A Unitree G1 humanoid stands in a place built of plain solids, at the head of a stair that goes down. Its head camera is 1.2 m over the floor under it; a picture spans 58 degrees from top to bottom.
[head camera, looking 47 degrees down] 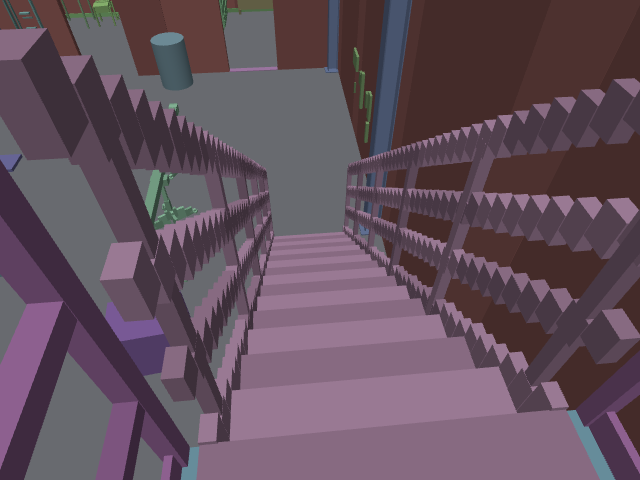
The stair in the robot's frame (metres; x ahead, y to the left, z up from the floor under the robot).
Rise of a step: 0.19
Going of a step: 0.23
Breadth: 1.01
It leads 5 degrees to the left of straight ahead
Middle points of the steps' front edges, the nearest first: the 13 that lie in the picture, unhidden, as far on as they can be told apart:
0.43 -0.18 0.00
0.66 -0.16 -0.19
0.89 -0.14 -0.37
1.11 -0.12 -0.56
1.34 -0.10 -0.75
1.57 -0.08 -0.94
1.80 -0.05 -1.12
2.02 -0.03 -1.31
2.25 -0.01 -1.50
2.48 0.01 -1.69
2.71 0.03 -1.87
2.93 0.05 -2.06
3.16 0.07 -2.25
